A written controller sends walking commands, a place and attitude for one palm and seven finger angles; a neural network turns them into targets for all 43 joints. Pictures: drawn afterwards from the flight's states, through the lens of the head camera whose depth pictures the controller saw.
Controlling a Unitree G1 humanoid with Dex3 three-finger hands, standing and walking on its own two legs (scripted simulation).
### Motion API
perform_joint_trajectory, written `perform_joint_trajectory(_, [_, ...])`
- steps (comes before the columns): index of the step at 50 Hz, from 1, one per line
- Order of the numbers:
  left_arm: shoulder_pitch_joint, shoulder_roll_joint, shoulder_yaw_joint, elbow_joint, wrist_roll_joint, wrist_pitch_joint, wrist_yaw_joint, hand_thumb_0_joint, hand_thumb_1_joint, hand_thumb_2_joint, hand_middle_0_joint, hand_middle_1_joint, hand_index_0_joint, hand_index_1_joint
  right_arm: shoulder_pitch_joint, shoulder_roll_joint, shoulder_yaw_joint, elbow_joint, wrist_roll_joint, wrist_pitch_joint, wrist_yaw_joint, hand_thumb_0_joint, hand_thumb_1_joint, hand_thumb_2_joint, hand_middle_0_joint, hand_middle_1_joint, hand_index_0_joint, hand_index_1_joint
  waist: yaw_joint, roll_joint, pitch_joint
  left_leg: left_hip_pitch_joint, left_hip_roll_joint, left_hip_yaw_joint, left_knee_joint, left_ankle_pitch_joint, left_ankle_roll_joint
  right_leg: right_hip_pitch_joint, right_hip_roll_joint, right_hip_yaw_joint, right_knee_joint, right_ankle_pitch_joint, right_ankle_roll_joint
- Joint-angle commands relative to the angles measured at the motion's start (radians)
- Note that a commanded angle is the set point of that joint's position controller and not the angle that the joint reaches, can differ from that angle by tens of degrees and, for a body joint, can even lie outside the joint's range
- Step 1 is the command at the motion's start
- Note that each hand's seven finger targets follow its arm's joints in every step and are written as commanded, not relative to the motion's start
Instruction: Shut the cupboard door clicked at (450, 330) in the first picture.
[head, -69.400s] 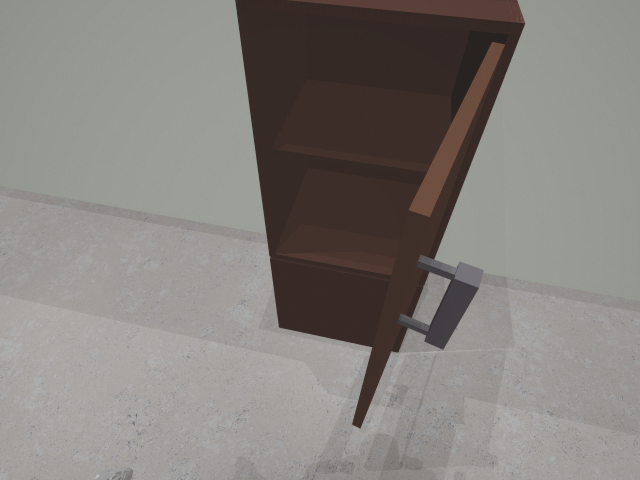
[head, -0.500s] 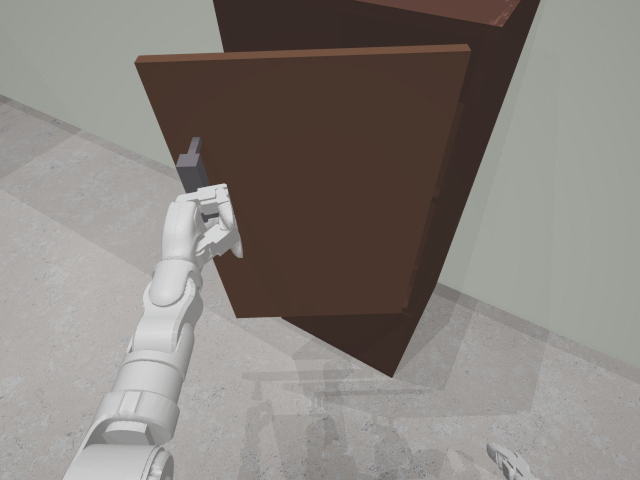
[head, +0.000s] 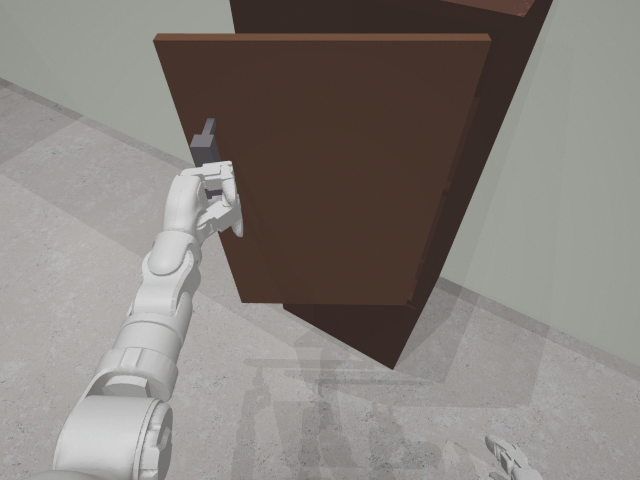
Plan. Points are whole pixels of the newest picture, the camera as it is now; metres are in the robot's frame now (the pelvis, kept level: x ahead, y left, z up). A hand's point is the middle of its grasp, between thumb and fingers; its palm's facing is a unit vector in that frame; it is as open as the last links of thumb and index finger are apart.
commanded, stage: push the door shut along its arc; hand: left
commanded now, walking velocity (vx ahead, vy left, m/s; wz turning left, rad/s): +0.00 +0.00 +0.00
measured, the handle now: (217, 172) +0.50 +0.16 +0.11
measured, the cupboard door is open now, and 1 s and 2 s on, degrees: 30 13 0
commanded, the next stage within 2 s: pull the fist back off the door in 1.64 s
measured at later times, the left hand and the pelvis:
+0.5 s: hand (250, 179) +0.48 +0.11 +0.11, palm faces -0.18 -0.98 -0.03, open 3.1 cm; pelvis -0.01 +0.01 -0.01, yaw +0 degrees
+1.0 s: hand (279, 150) +0.54 +0.07 +0.11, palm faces -0.31 -0.95 -0.01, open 3.1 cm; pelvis -0.01 +0.01 -0.03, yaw -1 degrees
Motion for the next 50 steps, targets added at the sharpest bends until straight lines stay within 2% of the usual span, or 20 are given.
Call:
perform_joint_trajectory(1, [-0.554,0.137,0.023,-0.147,-0.016,-0.088,-0.026,0.0,0.9,0.9,-1.3,-1.5,-1.3,-1.5,0.034,-0.132,-0.054,-0.099,-0.004,-0.042,-0.005,0.0,-0.9,-0.9,0.2,0.3,0.2,0.3,-0.05,-0.043,-0.32,0.086,-0.026,0.029,-0.09,0.195,0.028,0.133,0.034,-0.042,-0.069,0.231,-0.037])
perform_joint_trajectory(5, [-0.661,0.146,0.013,-0.073,-0.012,-0.113,-0.052,0.0,0.9,0.9,-1.3,-1.5,-1.3,-1.5,0.066,-0.142,-0.058,-0.079,-0.006,-0.041,-0.004,0.0,-0.9,-0.9,0.2,0.3,0.2,0.3,-0.073,-0.046,-0.321,0.076,-0.027,0.016,-0.076,0.182,0.028,0.092,0.037,-0.044,-0.056,0.211,-0.039])
perform_joint_trajectory(6, [-0.69,0.139,0.003,-0.068,-0.014,-0.118,-0.059,0.0,0.9,0.9,-1.3,-1.5,-1.3,-1.5,0.069,-0.142,-0.056,-0.075,-0.006,-0.042,-0.001,0.0,-0.9,-0.9,0.2,0.3,0.2,0.3,-0.076,-0.02,-0.339,0.079,-0.027,0.013,-0.075,0.176,0.026,0.083,0.036,-0.044,-0.052,0.205,-0.04])
perform_joint_trajectory(10, [-0.761,0.167,0.02,0.018,-0.017,-0.128,-0.087,0.0,0.9,0.9,-1.3,-1.5,-1.3,-1.5,0.107,-0.157,-0.06,-0.056,-0.01,-0.041,-0.002,0.0,-0.9,-0.9,0.2,0.3,0.2,0.3,-0.098,-0.046,-0.347,0.065,-0.026,0.001,-0.062,0.168,0.027,0.051,0.04,-0.049,-0.04,0.19,-0.041])
perform_joint_trajectory(12, [-0.779,0.132,-0.01,0.035,-0.019,-0.132,-0.104,0.0,0.9,0.9,-1.3,-1.5,-1.3,-1.5,0.114,-0.157,-0.06,-0.054,-0.01,-0.044,0.004,0.0,-0.9,-0.9,0.2,0.3,0.2,0.3,-0.104,0.004,-0.365,0.084,-0.025,-0.003,-0.056,0.178,0.021,0.019,0.04,-0.051,-0.032,0.19,-0.044])
perform_joint_trajectory(16, [-0.832,0.214,0.05,0.107,-0.024,-0.13,-0.118,0.0,0.9,0.9,-1.3,-1.5,-1.3,-1.5,0.148,-0.176,-0.061,-0.037,-0.015,-0.038,0.003,0.0,-0.9,-0.9,0.2,0.3,0.2,0.3,-0.12,-0.044,-0.358,0.029,-0.023,-0.009,-0.047,0.152,0.026,0.012,0.042,-0.048,-0.029,0.173,-0.041])
perform_joint_trajectory(18, [-0.859,0.225,0.052,0.107,-0.016,-0.139,-0.128,0.0,0.9,0.9,-1.3,-1.5,-1.3,-1.5,0.161,-0.177,-0.064,-0.036,-0.018,-0.038,0.006,0.0,-0.9,-0.9,0.2,0.3,0.2,0.3,-0.122,-0.035,-0.386,0.024,-0.025,-0.008,-0.038,0.155,0.026,0.015,0.042,-0.044,-0.021,0.18,-0.04])
perform_joint_trajectory(19, [-0.866,0.22,0.042,0.111,-0.01,-0.142,-0.132,0.0,0.9,0.9,-1.3,-1.5,-1.3,-1.5,0.164,-0.175,-0.064,-0.036,-0.019,-0.038,0.008,0.0,-0.9,-0.9,0.2,0.3,0.2,0.3,-0.124,0.011,-0.391,0.031,-0.024,-0.008,-0.035,0.16,0.024,-0.001,0.041,-0.045,-0.015,0.177,-0.042])
perform_joint_trajectory(22, [-0.877,0.256,0.064,0.143,-0.006,-0.146,-0.145,0.0,0.9,0.9,-1.3,-1.5,-1.3,-1.5,0.187,-0.184,-0.067,-0.031,-0.022,-0.034,0.012,0.0,-0.9,-0.9,0.2,0.3,0.2,0.3,-0.131,0.003,-0.406,0.024,-0.022,-0.013,-0.023,0.169,0.025,-0.015,0.044,-0.046,-0.009,0.179,-0.042])
perform_joint_trajectory(24, [-0.92,0.266,0.062,0.175,0.001,-0.138,-0.151,0.0,0.9,0.9,-1.3,-1.5,-1.3,-1.5,0.201,-0.188,-0.067,-0.022,-0.024,-0.031,0.011,0.0,-0.9,-0.9,0.2,0.3,0.2,0.3,-0.152,-0.01,-0.378,-0.002,-0.019,-0.017,-0.019,0.149,0.027,-0.038,0.046,-0.046,-0.008,0.164,-0.04])
perform_joint_trajectory(26, [-0.96,0.276,0.063,0.158,0.001,-0.143,-0.158,0.0,0.9,0.9,-1.3,-1.5,-1.3,-1.5,0.209,-0.19,-0.068,-0.022,-0.027,-0.032,0.013,0.0,-0.9,-0.9,0.2,0.3,0.2,0.3,-0.155,0.043,-0.42,0.026,-0.02,-0.019,-0.01,0.169,0.025,-0.05,0.046,-0.046,-0.002,0.17,-0.04])
perform_joint_trajectory(28, [-0.957,0.295,0.075,0.205,0.003,-0.132,-0.168,0.0,0.9,0.9,-1.3,-1.5,-1.3,-1.5,0.221,-0.195,-0.068,-0.016,-0.026,-0.029,0.012,0.0,-0.9,-0.9,0.2,0.3,0.2,0.3,-0.167,0.003,-0.406,-0.005,-0.018,-0.016,0.001,0.155,0.03,-0.055,0.047,-0.042,-0.004,0.166,-0.038])
perform_joint_trajectory(30, [-1.002,0.274,0.057,0.2,-0.001,-0.132,-0.177,0.0,0.9,0.9,-1.3,-1.5,-1.3,-1.5,0.231,-0.194,-0.067,-0.019,-0.029,-0.033,0.01,0.0,-0.9,-0.9,0.2,0.3,0.2,0.3,-0.181,0.015,-0.412,-0.01,-0.024,-0.015,0.006,0.16,0.035,-0.056,0.048,-0.043,0.001,0.173,-0.038])
perform_joint_trajectory(31, [-1.002,0.316,0.088,0.21,0.0,-0.128,-0.181,0.0,0.9,0.9,-1.3,-1.5,-1.3,-1.5,0.234,-0.199,-0.067,-0.014,-0.03,-0.031,0.012,0.0,-0.9,-0.9,0.2,0.3,0.2,0.3,-0.172,0.037,-0.431,-0.009,-0.021,-0.015,0.011,0.161,0.031,-0.058,0.048,-0.039,0.002,0.175,-0.038])
perform_joint_trajectory(35, [-1.025,0.411,0.155,0.266,0.007,-0.114,-0.187,0.0,0.9,0.9,-1.3,-1.5,-1.3,-1.5,0.257,-0.206,-0.06,-0.018,-0.032,-0.025,0.007,0.0,-0.9,-0.9,0.2,0.3,0.2,0.3,-0.182,-0.028,-0.428,-0.102,-0.026,-0.003,0.025,0.14,0.044,-0.009,0.047,-0.026,0.007,0.184,-0.032])
perform_joint_trajectory(37, [-1.052,0.414,0.138,0.268,0.027,-0.113,-0.195,0.0,0.9,0.9,-1.3,-1.5,-1.3,-1.5,0.255,-0.203,-0.06,-0.018,-0.033,-0.023,0.009,0.0,-0.9,-0.9,0.2,0.3,0.2,0.3,-0.195,0.018,-0.436,-0.11,-0.025,0.001,0.038,0.133,0.043,-0.035,0.045,-0.02,0.012,0.181,-0.03])
perform_joint_trajectory(41, [-1.104,0.463,0.159,0.284,0.037,-0.105,-0.215,0.0,0.9,0.9,-1.3,-1.5,-1.3,-1.5,0.279,-0.212,-0.061,-0.02,-0.035,-0.019,0.009,0.0,-0.9,-0.9,0.2,0.3,0.2,0.3,-0.215,0.023,-0.476,-0.111,-0.022,-0.003,0.062,0.163,0.045,-0.047,0.048,-0.019,0.027,0.204,-0.029])
perform_joint_trajectory(42, [-1.106,0.439,0.14,0.289,0.037,-0.101,-0.225,0.0,0.9,0.9,-1.3,-1.5,-1.3,-1.5,0.281,-0.208,-0.061,-0.021,-0.037,-0.019,0.012,0.0,-0.9,-0.9,0.2,0.3,0.2,0.3,-0.212,0.053,-0.487,-0.096,-0.023,-0.004,0.065,0.172,0.042,-0.059,0.048,-0.024,0.03,0.204,-0.031])
perform_joint_trajectory(47, [-1.13,0.501,0.183,0.326,0.039,-0.074,-0.248,0.0,0.9,0.9,-1.3,-1.5,-1.3,-1.5,0.307,-0.217,-0.06,-0.018,-0.041,-0.012,0.009,0.0,-0.9,-0.9,0.2,0.3,0.2,0.3,-0.227,0.031,-0.517,-0.122,-0.02,-0.003,0.092,0.21,0.048,-0.056,0.053,-0.023,0.042,0.244,-0.028])
perform_joint_trajectory(50, [-1.169,0.496,0.172,0.324,0.048,-0.067,-0.255,0.0,0.9,0.9,-1.3,-1.5,-1.3,-1.5,0.321,-0.216,-0.06,-0.019,-0.045,-0.009,0.01,0.0,-0.9,-0.9,0.2,0.3,0.2,0.3,-0.239,0.061,-0.521,-0.113,-0.022,-0.002,0.106,0.234,0.049,-0.082,0.055,-0.027,0.051,0.254,-0.031])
